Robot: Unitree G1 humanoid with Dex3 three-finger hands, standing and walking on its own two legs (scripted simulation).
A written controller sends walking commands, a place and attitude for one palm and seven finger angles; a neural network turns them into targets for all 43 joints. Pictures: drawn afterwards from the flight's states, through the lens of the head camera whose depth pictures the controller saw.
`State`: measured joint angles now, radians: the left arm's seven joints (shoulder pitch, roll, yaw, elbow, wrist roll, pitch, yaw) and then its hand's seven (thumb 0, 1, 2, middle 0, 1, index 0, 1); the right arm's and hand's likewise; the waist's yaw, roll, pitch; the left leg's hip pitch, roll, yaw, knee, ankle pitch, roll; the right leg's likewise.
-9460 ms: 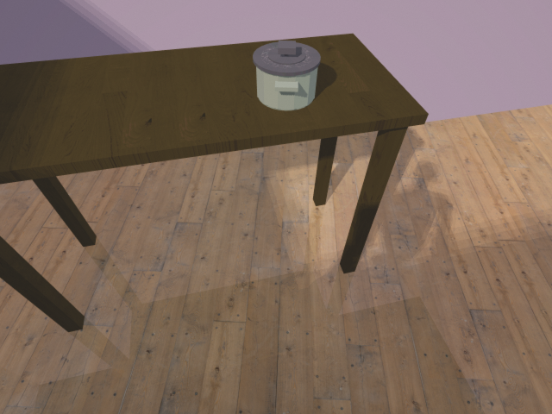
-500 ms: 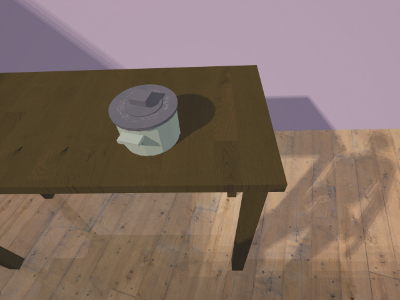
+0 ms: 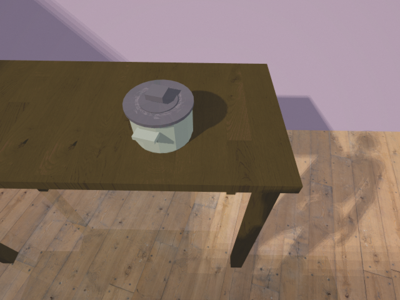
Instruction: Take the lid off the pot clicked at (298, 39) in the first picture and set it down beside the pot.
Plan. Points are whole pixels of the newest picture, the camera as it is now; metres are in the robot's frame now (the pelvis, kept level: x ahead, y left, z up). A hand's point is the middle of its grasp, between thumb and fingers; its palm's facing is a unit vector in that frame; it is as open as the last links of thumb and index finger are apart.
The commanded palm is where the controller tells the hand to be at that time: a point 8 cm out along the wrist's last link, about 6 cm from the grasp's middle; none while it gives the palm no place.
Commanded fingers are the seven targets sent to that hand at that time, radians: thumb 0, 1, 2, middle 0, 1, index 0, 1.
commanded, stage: look again from close up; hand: left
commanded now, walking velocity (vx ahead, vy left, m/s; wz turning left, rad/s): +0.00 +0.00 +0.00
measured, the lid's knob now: (157, 93) +0.50 +0.13 +0.14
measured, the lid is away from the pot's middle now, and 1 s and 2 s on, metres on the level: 0.00 0.00 0.00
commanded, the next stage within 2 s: lift the closed hand beside the body in 0.50 s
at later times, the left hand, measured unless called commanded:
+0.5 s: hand out of the picture +0.01 +0.19 -0.17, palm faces +0.02 -0.97 -0.22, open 7.4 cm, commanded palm none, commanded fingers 0.00 0.90 0.90 -0.20 -0.30 -0.20 -0.30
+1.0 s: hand out of the picture +0.09 +0.21 -0.01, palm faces +0.26 -0.92 -0.28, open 4.5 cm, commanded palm +0.06 +0.25 +0.02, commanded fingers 0.00 0.90 0.90 -1.12 -1.31 -1.12 -1.31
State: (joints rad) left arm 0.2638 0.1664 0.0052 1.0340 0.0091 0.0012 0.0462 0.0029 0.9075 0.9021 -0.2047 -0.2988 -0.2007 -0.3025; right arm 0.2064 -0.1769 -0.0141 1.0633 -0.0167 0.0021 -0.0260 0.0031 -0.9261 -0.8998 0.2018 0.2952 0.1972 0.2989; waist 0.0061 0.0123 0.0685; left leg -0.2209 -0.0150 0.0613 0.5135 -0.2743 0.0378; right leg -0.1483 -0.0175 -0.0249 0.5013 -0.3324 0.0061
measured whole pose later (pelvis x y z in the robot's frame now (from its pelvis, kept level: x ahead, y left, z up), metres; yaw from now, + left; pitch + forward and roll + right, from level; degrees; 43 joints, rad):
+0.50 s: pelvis -0.01 +0.01 +0.00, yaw +0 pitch -1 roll +0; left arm 0.26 0.16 0.00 1.05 0.01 0.00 0.04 0.00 0.91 0.90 -0.20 -0.30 -0.20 -0.30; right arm 0.24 -0.17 -0.01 1.08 -0.01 0.00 -0.03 0.00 -0.92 -0.90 0.20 0.30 0.20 0.30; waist 0.00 0.01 0.08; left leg -0.21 -0.04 0.07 0.47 -0.24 0.06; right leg -0.14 -0.04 -0.01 0.48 -0.31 0.03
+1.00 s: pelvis -0.04 -0.01 +0.00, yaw +2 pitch -4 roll -1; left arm 0.59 0.24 0.07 -0.02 -0.03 -0.03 0.08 0.01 0.90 0.90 -0.72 -0.86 -0.71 -0.86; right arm 0.14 -0.23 -0.01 0.53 0.02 -0.17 -0.04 0.01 -0.91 -0.90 0.20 0.30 0.20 0.30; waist 0.05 0.01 0.01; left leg -0.21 0.00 0.02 0.46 -0.19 0.02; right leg -0.12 0.00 -0.07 0.45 -0.26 -0.01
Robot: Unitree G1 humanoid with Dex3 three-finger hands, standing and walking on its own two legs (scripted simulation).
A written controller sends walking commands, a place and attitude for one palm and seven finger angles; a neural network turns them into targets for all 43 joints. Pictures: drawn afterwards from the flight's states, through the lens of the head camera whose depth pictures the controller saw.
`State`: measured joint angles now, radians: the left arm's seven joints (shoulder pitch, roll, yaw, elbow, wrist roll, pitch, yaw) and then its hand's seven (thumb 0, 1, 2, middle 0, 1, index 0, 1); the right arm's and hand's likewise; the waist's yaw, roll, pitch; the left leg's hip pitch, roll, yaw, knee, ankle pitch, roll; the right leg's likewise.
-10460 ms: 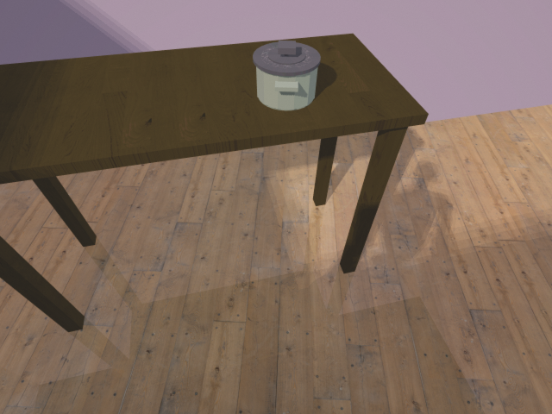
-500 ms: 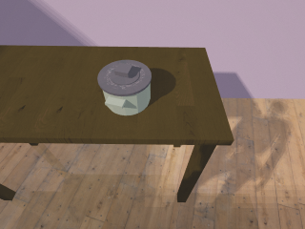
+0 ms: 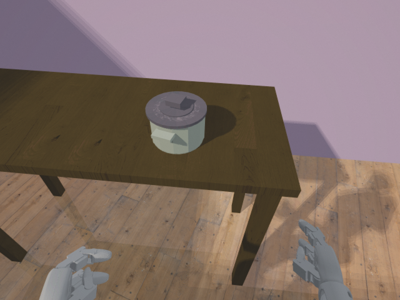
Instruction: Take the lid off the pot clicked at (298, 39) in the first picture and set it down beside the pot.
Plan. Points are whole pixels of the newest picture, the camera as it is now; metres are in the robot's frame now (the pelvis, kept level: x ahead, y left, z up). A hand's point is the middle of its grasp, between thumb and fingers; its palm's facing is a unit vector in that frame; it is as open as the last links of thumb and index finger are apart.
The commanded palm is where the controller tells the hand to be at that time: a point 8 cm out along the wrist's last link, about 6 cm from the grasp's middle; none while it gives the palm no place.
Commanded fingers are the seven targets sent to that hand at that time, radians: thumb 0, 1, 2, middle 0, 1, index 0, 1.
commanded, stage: lift the closed hand beside the body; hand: left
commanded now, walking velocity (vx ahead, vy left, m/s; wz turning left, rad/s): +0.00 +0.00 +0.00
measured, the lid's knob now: (176, 100) +0.54 +0.13 +0.14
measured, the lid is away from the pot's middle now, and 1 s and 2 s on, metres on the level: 0.00 0.00 0.00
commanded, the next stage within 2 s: raise the hand higher, near the body in 0.22 s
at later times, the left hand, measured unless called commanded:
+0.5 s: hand (81, 259) +0.16 +0.22 +0.07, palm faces +0.28 -0.86 -0.44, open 3.1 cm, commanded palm +0.10 +0.26 +0.11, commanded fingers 0.00 0.90 0.90 -1.30 -1.50 -1.30 -1.50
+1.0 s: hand (75, 217) +0.20 +0.22 +0.14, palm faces +0.36 -0.83 -0.42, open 3.1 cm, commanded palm +0.14 +0.26 +0.17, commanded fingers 0.00 0.90 0.90 -1.30 -1.50 -1.30 -1.50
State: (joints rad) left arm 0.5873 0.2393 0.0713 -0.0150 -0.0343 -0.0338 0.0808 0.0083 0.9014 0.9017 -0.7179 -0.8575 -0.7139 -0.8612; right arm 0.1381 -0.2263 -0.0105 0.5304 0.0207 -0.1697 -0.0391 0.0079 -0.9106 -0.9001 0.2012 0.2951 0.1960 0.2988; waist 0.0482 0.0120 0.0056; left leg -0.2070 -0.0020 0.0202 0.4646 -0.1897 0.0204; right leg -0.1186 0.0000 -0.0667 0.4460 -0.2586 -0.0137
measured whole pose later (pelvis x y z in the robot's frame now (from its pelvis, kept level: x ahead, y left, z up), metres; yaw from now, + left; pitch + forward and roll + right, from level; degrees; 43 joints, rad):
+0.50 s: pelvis +0.02 -0.02 +0.00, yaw -1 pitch -5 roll +0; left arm 0.72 0.30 0.21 -0.32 -0.04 -0.08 0.07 0.01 0.90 0.90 -1.29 -1.49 -1.29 -1.49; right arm 0.23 -0.20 0.00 0.65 0.00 -0.15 -0.08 0.01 -0.90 -0.90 0.21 0.30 0.20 0.30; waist 0.06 0.06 0.03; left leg -0.14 0.03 0.02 0.43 -0.21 -0.01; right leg -0.06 0.03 -0.06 0.40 -0.27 -0.04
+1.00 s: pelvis +0.04 -0.01 +0.00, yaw -1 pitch -4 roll +0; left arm 0.63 0.32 0.26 -0.48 -0.05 -0.10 0.08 0.01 0.89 0.90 -1.31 -1.50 -1.30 -1.50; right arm 0.16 -0.19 0.02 0.60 0.00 -0.15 -0.07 0.01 -0.90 -0.90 0.20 0.30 0.20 0.30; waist 0.09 0.06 0.02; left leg -0.12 0.01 0.03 0.43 -0.23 0.00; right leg -0.03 0.02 -0.06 0.39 -0.28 -0.03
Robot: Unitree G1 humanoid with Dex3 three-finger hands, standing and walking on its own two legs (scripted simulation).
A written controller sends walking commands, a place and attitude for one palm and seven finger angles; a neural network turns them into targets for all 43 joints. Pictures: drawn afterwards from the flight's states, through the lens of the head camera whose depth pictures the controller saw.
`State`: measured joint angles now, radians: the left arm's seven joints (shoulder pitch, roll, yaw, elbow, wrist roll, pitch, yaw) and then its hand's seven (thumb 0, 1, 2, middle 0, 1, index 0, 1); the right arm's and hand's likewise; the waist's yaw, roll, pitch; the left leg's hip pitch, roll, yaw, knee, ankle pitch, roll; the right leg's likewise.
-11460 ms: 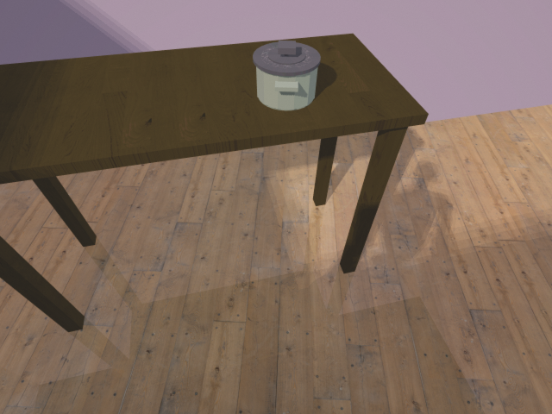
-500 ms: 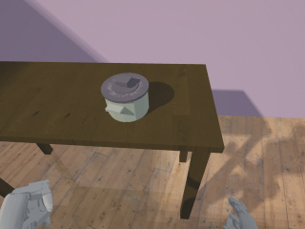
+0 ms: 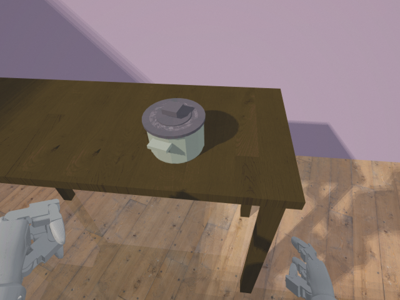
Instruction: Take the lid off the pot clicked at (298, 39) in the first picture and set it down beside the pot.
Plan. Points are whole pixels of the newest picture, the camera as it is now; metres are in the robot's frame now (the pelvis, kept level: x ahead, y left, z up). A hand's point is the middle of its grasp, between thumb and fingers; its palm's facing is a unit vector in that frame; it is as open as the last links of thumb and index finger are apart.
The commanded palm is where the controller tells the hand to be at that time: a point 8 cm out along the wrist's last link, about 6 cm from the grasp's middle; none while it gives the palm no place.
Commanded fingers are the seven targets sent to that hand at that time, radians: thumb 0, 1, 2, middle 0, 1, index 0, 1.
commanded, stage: raise the hand higher, near the body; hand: left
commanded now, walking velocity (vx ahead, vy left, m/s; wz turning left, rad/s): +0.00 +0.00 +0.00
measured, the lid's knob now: (172, 108) +0.51 +0.15 +0.13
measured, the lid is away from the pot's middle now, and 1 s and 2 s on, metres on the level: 0.00 0.00 0.00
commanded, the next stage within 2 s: reach forward and open the fingers in 0.10 s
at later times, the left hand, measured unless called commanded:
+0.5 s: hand (41, 216) +0.18 +0.28 +0.15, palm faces +0.15 -0.11 -0.98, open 2.9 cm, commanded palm +0.15 +0.27 +0.20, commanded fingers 0.00 0.38 1.24 -1.16 -0.93 -1.16 -0.93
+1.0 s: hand (52, 192) +0.21 +0.27 +0.17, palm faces -0.08 -0.01 -1.00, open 7.7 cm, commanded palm +0.19 +0.26 +0.24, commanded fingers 0.00 -0.38 1.69 -0.88 -0.08 -0.88 -0.08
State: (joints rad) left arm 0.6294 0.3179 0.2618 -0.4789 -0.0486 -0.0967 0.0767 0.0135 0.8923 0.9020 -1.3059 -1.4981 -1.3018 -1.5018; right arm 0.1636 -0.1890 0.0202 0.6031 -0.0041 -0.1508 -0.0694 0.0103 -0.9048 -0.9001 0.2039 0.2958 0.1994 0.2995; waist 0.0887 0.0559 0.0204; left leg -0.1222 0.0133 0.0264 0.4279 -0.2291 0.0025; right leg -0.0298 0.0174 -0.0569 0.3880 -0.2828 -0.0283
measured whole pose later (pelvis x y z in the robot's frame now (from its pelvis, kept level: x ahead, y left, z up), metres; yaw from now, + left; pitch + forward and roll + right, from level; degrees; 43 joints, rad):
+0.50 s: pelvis -0.03 +0.01 -0.01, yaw +0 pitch -1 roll +0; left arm 0.41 0.61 0.17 -0.51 0.67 0.16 0.01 0.01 0.66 1.05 -1.25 -1.25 -1.25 -1.25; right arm 0.11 -0.29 0.01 0.56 0.03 0.10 -0.01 0.01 -0.91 -0.90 0.20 0.30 0.20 0.30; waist 0.09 0.13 -0.01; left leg -0.27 0.00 0.04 0.51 -0.22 0.02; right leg -0.20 0.00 -0.05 0.51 -0.30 -0.01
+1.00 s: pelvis -0.06 +0.01 +0.00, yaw +1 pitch -4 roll +0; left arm -0.06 0.71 0.05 -0.22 0.72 0.09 -0.36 0.00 -0.12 1.56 -1.00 -0.38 -0.99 -0.39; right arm 0.10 -0.29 0.04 0.59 0.04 0.06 -0.02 0.01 -0.91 -0.90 0.20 0.30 0.20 0.30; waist 0.08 0.14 0.02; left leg -0.23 -0.01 0.01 0.43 -0.13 0.02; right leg -0.15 -0.01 -0.07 0.44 -0.23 -0.01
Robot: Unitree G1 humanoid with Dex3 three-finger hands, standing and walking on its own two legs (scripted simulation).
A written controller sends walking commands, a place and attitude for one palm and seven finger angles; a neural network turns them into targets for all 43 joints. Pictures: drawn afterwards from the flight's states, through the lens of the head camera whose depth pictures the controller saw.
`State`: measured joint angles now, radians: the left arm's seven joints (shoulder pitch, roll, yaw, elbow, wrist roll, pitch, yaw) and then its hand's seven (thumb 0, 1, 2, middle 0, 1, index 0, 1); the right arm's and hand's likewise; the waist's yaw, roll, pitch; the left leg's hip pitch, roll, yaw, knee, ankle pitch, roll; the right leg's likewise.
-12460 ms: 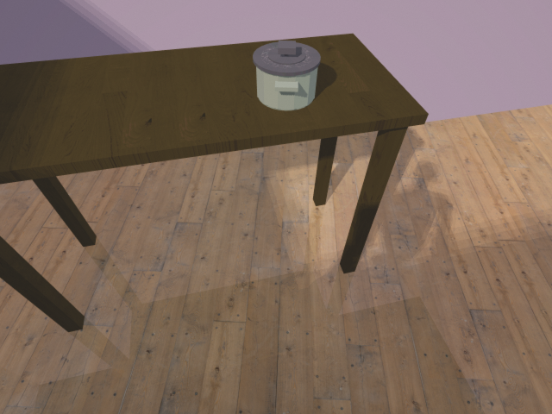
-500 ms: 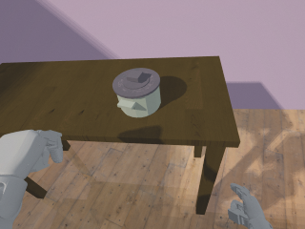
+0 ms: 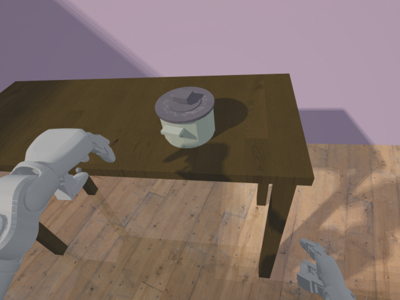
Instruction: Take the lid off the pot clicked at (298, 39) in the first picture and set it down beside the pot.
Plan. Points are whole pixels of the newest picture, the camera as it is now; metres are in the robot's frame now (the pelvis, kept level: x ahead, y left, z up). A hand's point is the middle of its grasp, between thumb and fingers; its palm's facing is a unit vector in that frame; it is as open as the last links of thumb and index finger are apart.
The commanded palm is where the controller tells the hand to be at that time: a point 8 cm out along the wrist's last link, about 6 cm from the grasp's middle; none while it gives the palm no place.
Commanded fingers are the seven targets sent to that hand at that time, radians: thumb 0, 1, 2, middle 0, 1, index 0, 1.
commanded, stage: reach forward and open the fingers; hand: left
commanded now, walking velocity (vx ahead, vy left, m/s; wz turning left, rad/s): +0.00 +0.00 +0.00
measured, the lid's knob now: (183, 96) +0.56 +0.12 +0.14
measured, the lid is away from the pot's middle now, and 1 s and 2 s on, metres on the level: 0.00 0.00 0.00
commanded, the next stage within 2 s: move the open hand above the knob in 0.30 s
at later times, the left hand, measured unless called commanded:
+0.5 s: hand (91, 142) +0.32 +0.24 +0.20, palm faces -0.04 -0.02 -1.00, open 9.9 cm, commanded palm +0.29 +0.23 +0.27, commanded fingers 0.00 -0.37 1.64 -0.87 -0.08 -0.87 -0.08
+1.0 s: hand (135, 115) +0.40 +0.18 +0.20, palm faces -0.10 -0.03 -0.99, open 10.0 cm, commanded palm +0.37 +0.19 +0.27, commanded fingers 0.00 -0.37 1.64 -0.87 -0.08 -0.87 -0.08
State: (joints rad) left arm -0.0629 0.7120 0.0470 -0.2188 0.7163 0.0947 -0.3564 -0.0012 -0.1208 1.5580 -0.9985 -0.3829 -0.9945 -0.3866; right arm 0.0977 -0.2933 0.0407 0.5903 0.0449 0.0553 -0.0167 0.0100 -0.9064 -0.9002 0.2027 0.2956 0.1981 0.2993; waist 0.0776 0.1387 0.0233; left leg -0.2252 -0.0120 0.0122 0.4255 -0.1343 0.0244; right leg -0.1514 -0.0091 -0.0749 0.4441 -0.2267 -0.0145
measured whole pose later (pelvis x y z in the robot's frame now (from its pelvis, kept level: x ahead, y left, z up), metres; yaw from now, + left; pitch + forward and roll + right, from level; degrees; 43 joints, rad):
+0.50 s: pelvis +0.00 +0.01 +0.00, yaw +0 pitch -4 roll +0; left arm -0.35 0.67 -0.04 -0.06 0.75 0.14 -0.41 0.00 -0.36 1.64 -0.89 -0.08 -0.88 -0.09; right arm 0.11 -0.30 0.04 0.60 0.06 0.04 0.00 0.01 -0.91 -0.90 0.20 0.30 0.20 0.30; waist 0.07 0.13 0.02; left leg -0.24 -0.03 0.02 0.43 -0.13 0.03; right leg -0.18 -0.03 -0.07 0.48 -0.23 -0.01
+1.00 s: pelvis +0.02 +0.00 +0.00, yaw +0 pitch +0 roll +1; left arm -0.62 0.56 -0.20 0.13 0.80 0.25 -0.43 0.00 -0.36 1.64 -0.89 -0.08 -0.88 -0.09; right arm 0.10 -0.30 0.04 0.61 0.06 0.10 0.02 0.01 -0.91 -0.90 0.20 0.30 0.20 0.30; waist 0.05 0.12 0.00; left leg -0.27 -0.03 0.02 0.44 -0.16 0.03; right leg -0.22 -0.03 -0.06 0.51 -0.28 -0.01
